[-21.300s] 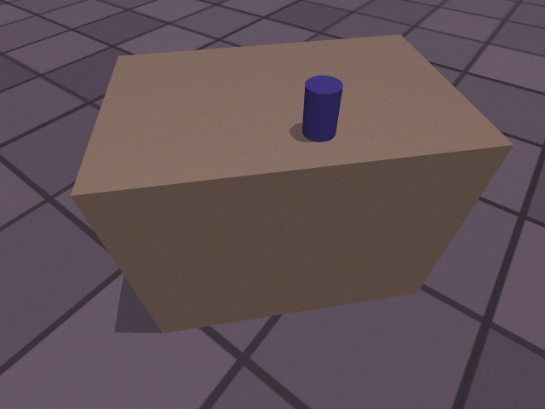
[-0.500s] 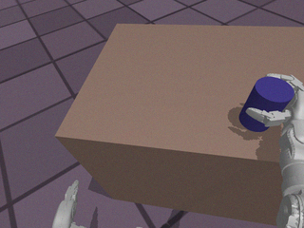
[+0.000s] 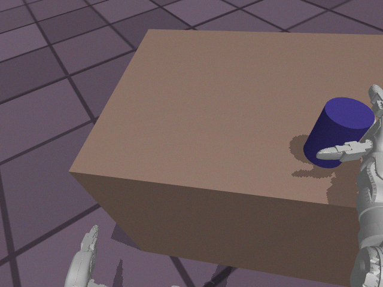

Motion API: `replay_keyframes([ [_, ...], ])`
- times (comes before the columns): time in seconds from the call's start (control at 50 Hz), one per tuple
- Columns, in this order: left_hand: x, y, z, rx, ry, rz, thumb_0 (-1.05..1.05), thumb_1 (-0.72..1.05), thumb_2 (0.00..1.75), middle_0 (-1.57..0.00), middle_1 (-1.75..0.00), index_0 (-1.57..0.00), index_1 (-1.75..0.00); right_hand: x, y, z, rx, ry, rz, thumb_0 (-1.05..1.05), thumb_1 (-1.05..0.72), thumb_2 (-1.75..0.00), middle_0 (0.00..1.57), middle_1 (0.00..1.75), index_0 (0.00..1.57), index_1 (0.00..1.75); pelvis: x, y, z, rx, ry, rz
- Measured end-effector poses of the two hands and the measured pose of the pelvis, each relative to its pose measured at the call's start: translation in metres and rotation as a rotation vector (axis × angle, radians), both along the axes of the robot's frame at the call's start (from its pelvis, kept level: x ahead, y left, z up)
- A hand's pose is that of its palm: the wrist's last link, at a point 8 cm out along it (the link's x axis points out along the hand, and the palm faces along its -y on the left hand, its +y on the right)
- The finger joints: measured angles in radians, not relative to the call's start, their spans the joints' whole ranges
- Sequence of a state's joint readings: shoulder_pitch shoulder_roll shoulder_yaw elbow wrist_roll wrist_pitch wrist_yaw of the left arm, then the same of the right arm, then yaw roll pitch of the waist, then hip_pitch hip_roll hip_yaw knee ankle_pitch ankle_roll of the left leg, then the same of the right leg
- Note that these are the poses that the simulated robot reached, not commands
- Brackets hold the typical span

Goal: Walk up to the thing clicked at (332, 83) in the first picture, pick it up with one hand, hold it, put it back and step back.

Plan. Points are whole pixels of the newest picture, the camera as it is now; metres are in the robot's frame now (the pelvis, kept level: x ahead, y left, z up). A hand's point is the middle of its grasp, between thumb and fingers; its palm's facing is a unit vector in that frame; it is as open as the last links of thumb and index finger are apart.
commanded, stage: withdraw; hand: right
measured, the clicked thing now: (334, 134) +0.44 -0.22 +0.08
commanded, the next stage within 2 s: rise in 0.22 s
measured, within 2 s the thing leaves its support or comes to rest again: neither
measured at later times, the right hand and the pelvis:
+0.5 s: hand out of the picture +0.43 -0.32 +0.17, palm faces +0.35 +0.91 -0.20, open 17.4 cm; pelvis +0.01 +0.01 +0.02, yaw -1 degrees
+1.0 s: hand out of the picture +0.28 -0.29 +0.15, palm faces +0.37 +0.86 -0.36, open 17.4 cm; pelvis +0.03 +0.00 +0.03, yaw -1 degrees
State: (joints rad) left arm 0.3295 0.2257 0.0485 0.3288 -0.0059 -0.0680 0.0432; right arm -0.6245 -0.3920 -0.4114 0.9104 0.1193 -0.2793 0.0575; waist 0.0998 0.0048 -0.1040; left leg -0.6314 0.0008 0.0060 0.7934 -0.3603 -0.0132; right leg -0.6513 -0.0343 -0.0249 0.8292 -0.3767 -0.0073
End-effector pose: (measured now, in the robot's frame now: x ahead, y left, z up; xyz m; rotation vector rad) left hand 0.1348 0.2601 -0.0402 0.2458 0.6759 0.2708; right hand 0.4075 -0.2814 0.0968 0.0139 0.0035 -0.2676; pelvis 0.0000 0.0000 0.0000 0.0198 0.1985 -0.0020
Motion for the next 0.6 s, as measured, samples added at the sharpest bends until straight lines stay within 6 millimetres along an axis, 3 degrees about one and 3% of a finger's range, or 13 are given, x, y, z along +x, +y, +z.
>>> replay_keyframes([
  [0.06,0.001,0.005,0.003,0.005,-0.002,0.013,-0.01,-0.52,0.06,-0.06,-0.05,-0.06,-0.05,-0.001,-0.01,0.013,-0.007,-0.021,-0.025,-0.01,0.54,-0.07,0.15,0.11,0.15,0.11,0.003,0.0,0.002,0.0,-0.01,0.0],
  [0.14,0.003,0.008,0.003,0.007,0.006,0.025,-0.01,-0.52,0.05,-0.06,-0.05,-0.06,-0.05,-0.003,-0.026,0.044,-0.025,-0.074,-0.056,-0.01,0.55,-0.04,0.1,0.07,0.1,0.07,0.007,0.001,0.006,0.0,-0.029,-0.004],
  [0.24,0.012,0.0,-0.007,-0.036,0.028,0.013,-0.01,-0.52,0.05,-0.05,-0.04,-0.06,-0.05,-0.003,-0.045,0.086,-0.051,-0.093,-0.059,-0.01,0.55,-0.03,0.08,0.05,0.07,0.05,0.011,0.002,0.011,-0.001,-0.049,-0.013],
  [0.3,0.02,-0.007,-0.008,-0.062,0.013,-0.002,-0.01,-0.52,0.05,-0.05,-0.04,-0.06,-0.05,-0.004,-0.052,0.1,-0.056,-0.052,-0.034,-0.01,0.54,-0.03,0.07,0.05,0.07,0.05,0.012,0.001,0.013,-0.004,-0.056,-0.018],
  [0.36,0.026,-0.011,-0.006,-0.076,-0.014,-0.017,-0.01,-0.52,0.04,-0.05,-0.04,-0.06,-0.04,-0.007,-0.058,0.102,-0.03,-0.007,-0.01,-0.01,0.53,-0.03,0.07,0.05,0.06,0.04,0.014,0.002,0.015,-0.009,-0.06,-0.019],
  [0.44,0.029,-0.013,0.002,-0.088,-0.038,-0.042,-0.01,-0.52,0.05,-0.06,-0.04,-0.06,-0.05,-0.012,-0.07,0.097,-0.14,0.087,-0.049,-0.01,0.52,-0.04,0.07,0.05,0.06,0.05,0.014,0.003,0.019,-0.017,-0.072,-0.013],
  [0.6,0.006,-0.014,-0.01,-0.095,0.122,-0.071,0.0,-0.52,0.06,-0.06,-0.04,-0.06,-0.05,-0.038,-0.119,0.083,-0.231,0.169,-0.254,-0.01,0.56,-0.04,0.07,0.06,0.07,0.05,0.015,0.006,0.022,-0.014,-0.065,-0.014],
])
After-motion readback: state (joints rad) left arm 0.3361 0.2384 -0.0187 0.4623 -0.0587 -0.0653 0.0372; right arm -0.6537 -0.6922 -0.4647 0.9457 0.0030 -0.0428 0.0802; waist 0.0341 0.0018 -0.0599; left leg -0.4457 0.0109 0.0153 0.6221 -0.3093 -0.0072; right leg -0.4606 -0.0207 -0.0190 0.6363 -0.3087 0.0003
